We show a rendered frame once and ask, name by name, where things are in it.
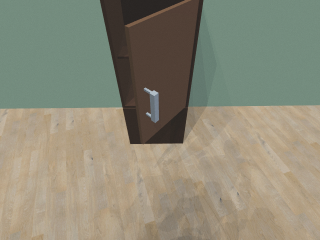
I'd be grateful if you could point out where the cupboard door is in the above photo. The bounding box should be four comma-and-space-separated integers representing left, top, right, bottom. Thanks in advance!
124, 0, 199, 144

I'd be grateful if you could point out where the handle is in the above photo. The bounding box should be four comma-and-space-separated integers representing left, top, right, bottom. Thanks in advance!
144, 87, 159, 123

